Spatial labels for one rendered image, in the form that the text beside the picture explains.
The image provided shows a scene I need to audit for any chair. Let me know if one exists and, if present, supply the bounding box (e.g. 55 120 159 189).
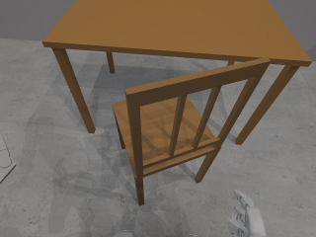
112 57 272 206

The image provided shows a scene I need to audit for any right robot hand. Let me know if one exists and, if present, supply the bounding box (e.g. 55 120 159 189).
228 190 267 237

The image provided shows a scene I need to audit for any table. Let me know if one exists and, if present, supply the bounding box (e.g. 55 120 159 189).
41 0 312 145

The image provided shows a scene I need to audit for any left robot hand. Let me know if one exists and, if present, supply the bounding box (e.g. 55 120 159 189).
0 133 17 184

